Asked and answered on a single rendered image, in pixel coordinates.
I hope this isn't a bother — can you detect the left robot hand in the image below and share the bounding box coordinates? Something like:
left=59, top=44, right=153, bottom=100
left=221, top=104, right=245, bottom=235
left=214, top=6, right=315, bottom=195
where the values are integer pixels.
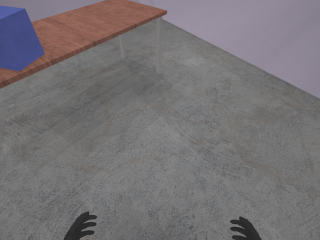
left=63, top=211, right=97, bottom=240

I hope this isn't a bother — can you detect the table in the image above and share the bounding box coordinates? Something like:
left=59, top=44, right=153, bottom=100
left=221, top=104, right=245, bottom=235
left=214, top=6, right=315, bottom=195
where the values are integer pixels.
left=0, top=0, right=167, bottom=126

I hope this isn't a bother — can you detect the carton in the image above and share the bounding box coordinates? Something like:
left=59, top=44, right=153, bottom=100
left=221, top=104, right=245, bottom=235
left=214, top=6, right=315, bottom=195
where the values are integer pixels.
left=0, top=5, right=45, bottom=72

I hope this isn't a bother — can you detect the right robot hand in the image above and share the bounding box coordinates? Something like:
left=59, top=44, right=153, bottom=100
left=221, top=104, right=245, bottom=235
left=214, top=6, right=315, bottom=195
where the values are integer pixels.
left=230, top=216, right=262, bottom=240

